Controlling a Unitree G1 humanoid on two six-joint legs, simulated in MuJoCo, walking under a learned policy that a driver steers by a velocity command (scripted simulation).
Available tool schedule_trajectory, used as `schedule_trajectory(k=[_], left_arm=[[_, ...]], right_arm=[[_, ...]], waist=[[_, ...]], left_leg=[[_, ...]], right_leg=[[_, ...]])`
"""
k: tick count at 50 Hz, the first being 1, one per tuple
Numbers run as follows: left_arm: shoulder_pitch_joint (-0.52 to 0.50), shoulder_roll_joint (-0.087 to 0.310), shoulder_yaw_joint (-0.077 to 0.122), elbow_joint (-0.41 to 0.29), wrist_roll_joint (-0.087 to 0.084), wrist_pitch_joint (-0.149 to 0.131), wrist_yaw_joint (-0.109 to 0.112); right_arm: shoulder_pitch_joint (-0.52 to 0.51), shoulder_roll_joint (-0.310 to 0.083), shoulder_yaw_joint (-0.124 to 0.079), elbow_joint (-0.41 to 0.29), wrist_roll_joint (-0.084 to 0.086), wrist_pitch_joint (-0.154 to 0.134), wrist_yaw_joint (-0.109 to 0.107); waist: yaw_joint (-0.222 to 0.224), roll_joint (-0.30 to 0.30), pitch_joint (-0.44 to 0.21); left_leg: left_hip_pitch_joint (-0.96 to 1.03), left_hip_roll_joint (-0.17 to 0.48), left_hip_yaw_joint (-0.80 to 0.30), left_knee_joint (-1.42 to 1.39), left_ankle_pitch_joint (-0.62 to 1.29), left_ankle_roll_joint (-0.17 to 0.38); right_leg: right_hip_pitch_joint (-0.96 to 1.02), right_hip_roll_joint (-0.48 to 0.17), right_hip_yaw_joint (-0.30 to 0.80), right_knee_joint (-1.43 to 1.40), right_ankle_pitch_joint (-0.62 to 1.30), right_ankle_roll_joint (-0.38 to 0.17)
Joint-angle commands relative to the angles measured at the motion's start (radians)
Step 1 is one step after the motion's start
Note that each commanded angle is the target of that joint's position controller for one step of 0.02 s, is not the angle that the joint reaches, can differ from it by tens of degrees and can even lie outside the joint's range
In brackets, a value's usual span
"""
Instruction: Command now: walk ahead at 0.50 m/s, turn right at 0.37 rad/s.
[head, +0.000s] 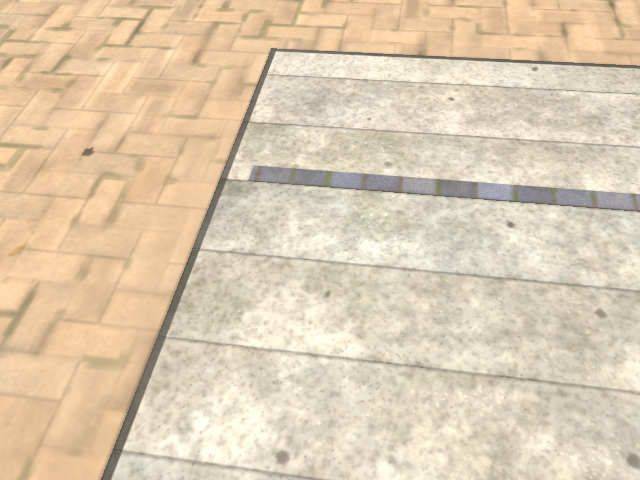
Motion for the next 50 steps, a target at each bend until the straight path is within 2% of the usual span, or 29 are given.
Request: schedule_trajectory(k=[1, 2, 3, 6, 10, 11, 14, 16, 17, 18, 19, 20, 21, 22, 24, 26, 30, 32, 34, 37, 41, 43, 44, 45, 46, 47, 48, 49, 50], left_arm=[[-0.027, -0.098, -0.05, -0.146, -0.008, 0.039, 0.017], [0.006, -0.081, -0.05, -0.135, -0.017, 0.059, 0.019], [-0.029, -0.05, -0.043, -0.142, -0.006, 0.073, 0.02], [-0.131, 0.058, -0.008, -0.155, 0.003, 0.087, -0.006], [-0.252, 0.043, -0.014, -0.147, -0.02, 0.088, -0.048], [-0.275, 0.043, -0.013, -0.151, -0.022, 0.087, -0.05], [-0.264, 0.071, -0.002, -0.162, 0.011, 0.096, -0.038], [-0.202, 0.114, 0.015, -0.141, 0.012, 0.1, -0.026], [-0.114, 0.134, 0.025, -0.113, 0.014, 0.087, -0.02], [0.025, 0.17, 0.042, -0.058, 0.025, 0.076, -0.01], [0.097, 0.253, 0.061, -0.05, 0.028, 0.069, -0.004], [0.009, 0.351, 0.08, -0.075, 0.022, 0.071, 0.001], [-0.012, 0.329, 0.078, -0.115, 0.004, 0.07, 0.002], [-0.039, 0.28, 0.061, -0.105, -0.003, 0.064, 0.009], [-0.083, 0.2, 0.031, -0.109, -0.018, 0.05, 0.001], [-0.084, 0.186, 0.016, -0.114, -0.017, 0.041, 0.005], [-0.01, 0.22, 0.016, -0.096, -0.008, 0.043, 0.019], [-0.017, 0.195, 0.002, -0.1, 0.004, 0.054, 0.018], [0.014, 0.177, -0.011, -0.085, -0.005, 0.056, 0.022], [0.032, 0.167, -0.028, -0.059, 0.005, 0.057, 0.028], [-0.018, 0.185, -0.035, -0.062, 0.019, 0.052, 0.032], [-0.047, 0.216, -0.025, -0.067, 0.007, 0.06, 0.044], [-0.067, 0.231, -0.021, -0.072, -0.003, 0.064, 0.05], [-0.073, 0.247, -0.016, -0.099, -0.002, 0.061, 0.056], [-0.029, 0.207, -0.02, -0.137, -0.001, 0.061, 0.056], [0.019, 0.156, -0.036, -0.139, 0.006, 0.081, 0.048], [0.004, 0.178, -0.038, -0.12, 0.029, 0.097, 0.045], [-0.069, 0.184, -0.036, -0.129, 0.026, 0.108, 0.043], [-0.098, 0.187, -0.034, -0.136, 0.018, 0.118, 0.042]], right_arm=[[0.051, 0.089, 0.021, 0.089, -0.021, -0.064, 0.007], [0.033, 0.063, 0.02, 0.078, -0.014, -0.074, 0.01], [-0.009, 0.039, 0.015, 0.078, -0.007, -0.088, 0.012], [0.037, -0.071, -0.003, 0.09, 0.012, -0.12, 0.0], [0.121, -0.157, -0.027, 0.071, 0.012, -0.126, -0.032], [0.141, -0.169, -0.031, 0.068, 0.008, -0.123, -0.032], [0.21, -0.192, -0.035, 0.059, 0.014, -0.083, -0.039], [0.226, -0.223, -0.043, 0.054, 0.016, -0.041, -0.053], [0.231, -0.244, -0.047, 0.05, 0.017, -0.022, -0.051], [0.221, -0.24, -0.046, 0.033, 0.01, -0.013, -0.051], [0.205, -0.139, -0.022, -0.015, -0.015, -0.012, -0.052], [0.186, -0.088, -0.015, -0.111, 0.019, -0.027, -0.044], [0.143, -0.13, -0.018, -0.133, 0.022, -0.047, -0.037], [0.083, -0.142, -0.014, -0.137, 0.03, -0.063, -0.033], [0.079, -0.159, -0.017, -0.14, 0.006, -0.056, -0.035], [0.112, -0.165, -0.019, -0.128, -0.019, -0.014, -0.029], [0.073, -0.135, -0.001, -0.133, -0.015, 0.023, -0.028], [0.066, -0.125, 0.008, -0.117, -0.022, 0.027, -0.021], [0.007, -0.117, 0.016, -0.127, -0.013, 0.032, -0.015], [-0.04, -0.104, 0.028, -0.131, 0.001, 0.031, -0.012], [0.001, -0.13, 0.024, -0.118, 0.0, 0.016, -0.009], [0.073, -0.159, 0.01, -0.11, -0.004, 0.008, -0.01], [0.144, -0.16, 0.006, -0.096, -0.007, 0.0, -0.012], [0.237, -0.211, -0.009, -0.077, 0.001, -0.012, -0.018], [0.275, -0.304, -0.032, -0.087, 0.009, -0.013, -0.017], [0.257, -0.288, -0.03, -0.082, 0.034, 0.003, -0.013], [0.216, -0.238, -0.023, -0.104, 0.047, 0.013, -0.011], [0.157, -0.206, -0.017, -0.117, 0.037, 0.026, -0.017], [0.102, -0.184, -0.009, -0.127, 0.032, 0.043, -0.024]], waist=[[0.064, -0.042, 0.072], [0.089, -0.01, 0.108], [0.101, 0.016, 0.124], [0.055, 0.049, 0.112], [-0.014, 0.067, 0.055], [-0.029, 0.073, 0.055], [-0.035, 0.142, 0.025], [-0.013, 0.174, 0.017], [0.03, 0.162, -0.018], [0.089, 0.112, -0.086], [0.082, 0.003, -0.134], [-0.011, -0.231, -0.166], [0.008, -0.047, -0.175], [-0.001, 0.028, -0.101], [-0.051, 0.085, -0.048], [-0.067, 0.046, -0.065], [-0.046, -0.024, -0.066], [-0.025, -0.059, -0.069], [0.005, -0.079, -0.054], [0.029, -0.079, -0.035], [0.0, -0.083, 0.014], [-0.037, -0.063, 0.014], [-0.081, -0.033, -0.005], [-0.106, 0.023, -0.075], [-0.069, 0.207, -0.109], [-0.03, 0.332, -0.214], [-0.029, 0.159, -0.179], [-0.029, 0.074, -0.097], [-0.01, 0.044, -0.036]], left_leg=[[0.118, 0.255, -0.431, -0.655, 0.129, 0.06], [0.098, 0.248, -0.334, -0.707, 0.192, 0.048], [0.067, 0.227, -0.253, -0.77, 0.229, 0.023], [0.169, 0.169, -0.054, -0.891, 0.493, 0.027], [0.44, 0.139, 0.05, -0.994, 0.55, 0.03], [0.52, 0.15, 0.06, -0.988, 0.647, 0.027], [0.771, 0.209, 0.075, -0.823, 1.08, 0.011], [0.822, 0.23, 0.078, -0.657, 1.256, 0.019], [0.801, 0.227, 0.084, -0.499, 1.222, 0.015], [0.646, 0.209, 0.073, -0.275, 1.044, 0.002], [0.363, 0.169, 0.05, -0.003, 0.53, -0.011], [-0.045, -0.09, -0.086, 0.326, -0.063, -0.083], [-0.107, -0.026, -0.273, 0.365, 0.009, -0.093], [-0.1, 0.012, -0.279, 0.348, 0.116, -0.087], [-0.018, 0.064, -0.274, 0.223, 0.163, -0.101], [0.041, 0.064, -0.265, 0.17, 0.145, -0.124], [-0.016, 0.038, -0.229, 0.038, 0.218, -0.13], [-0.021, 0.027, -0.204, -0.082, 0.295, -0.117], [-0.019, 0.031, -0.196, -0.179, 0.364, -0.101], [0.006, 0.029, -0.186, -0.296, 0.411, -0.083], [0.137, -0.015, -0.19, -0.417, 0.34, -0.027], [0.205, -0.056, -0.181, -0.499, 0.263, 0.01], [0.296, -0.065, -0.189, -0.6, 0.352, 0.036], [0.46, 0.026, -0.32, -0.608, 0.747, 0.082], [0.586, 0.255, -0.618, -0.613, 1.29, 0.213], [0.641, 0.357, -0.825, -0.708, 1.364, 0.348], [0.586, 0.324, -0.759, -0.727, 1.101, 0.328], [0.488, 0.257, -0.676, -0.756, 0.848, 0.288], [0.401, 0.196, -0.617, -0.791, 0.652, 0.235]], right_leg=[[-0.312, -0.025, 0.082, 0.178, -0.068, -0.024], [-0.284, -0.032, 0.085, 0.01, -0.094, -0.001], [-0.244, -0.038, 0.083, -0.128, -0.053, 0.016], [-0.132, -0.045, -0.055, -0.506, 0.103, 0.031], [0.049, -0.056, -0.201, -0.935, 0.151, 0.011], [0.083, -0.043, -0.226, -1.016, 0.131, 0.0], [0.11, 0.024, -0.283, -1.146, -0.043, -0.028], [0.181, 0.08, -0.303, -1.215, -0.176, -0.049], [0.282, 0.104, -0.303, -1.288, -0.177, -0.066], [0.503, 0.105, -0.229, -1.285, -0.209, -0.087], [0.704, -0.104, 0.071, -1.233, -0.225, -0.115], [0.873, -0.291, 0.66, -1.426, -0.167, -0.305], [0.833, -0.33, 0.654, -1.52, 0.035, -0.305], [0.741, -0.312, 0.481, -1.484, 0.232, -0.284], [0.581, -0.221, 0.255, -1.456, 0.544, -0.212], [0.529, -0.181, 0.183, -1.456, 0.674, -0.168], [0.518, -0.107, 0.108, -1.423, 0.779, -0.119], [0.546, -0.085, 0.064, -1.416, 0.768, -0.073], [0.57, -0.092, 0.054, -1.431, 0.715, -0.033], [0.627, -0.124, 0.046, -1.437, 0.682, -0.027], [0.597, -0.16, 0.023, -1.403, 0.703, -0.027], [0.615, -0.17, 0.023, -1.288, 0.765, -0.026], [0.599, -0.148, 0.001, -1.186, 0.751, -0.006], [0.516, -0.075, -0.038, -1.023, 0.521, 0.029], [0.319, 0.097, -0.131, -0.705, -0.12, 0.082], [0.183, 0.166, -0.08, -0.564, -0.591, 0.107], [0.158, 0.098, -0.019, -0.519, -0.561, 0.121], [0.134, 0.073, -0.023, -0.537, -0.505, 0.132], [0.129, 0.047, -0.028, -0.594, -0.454, 0.145]])
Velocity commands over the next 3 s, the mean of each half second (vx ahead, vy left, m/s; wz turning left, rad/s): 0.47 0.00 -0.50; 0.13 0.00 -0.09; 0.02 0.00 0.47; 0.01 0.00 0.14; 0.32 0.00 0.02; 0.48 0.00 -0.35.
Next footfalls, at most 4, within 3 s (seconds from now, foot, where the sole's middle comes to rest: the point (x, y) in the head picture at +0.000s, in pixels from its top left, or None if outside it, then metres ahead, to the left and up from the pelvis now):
0.36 right None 0.36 -0.12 -0.69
0.90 left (384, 424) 0.60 -0.05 -0.69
1.34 right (468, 476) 0.50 -0.20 -0.69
1.72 left None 0.48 0.02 -0.69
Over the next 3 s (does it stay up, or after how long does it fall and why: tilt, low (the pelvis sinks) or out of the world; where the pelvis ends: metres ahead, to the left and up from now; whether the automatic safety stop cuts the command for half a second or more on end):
stays up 0.87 -0.03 0.08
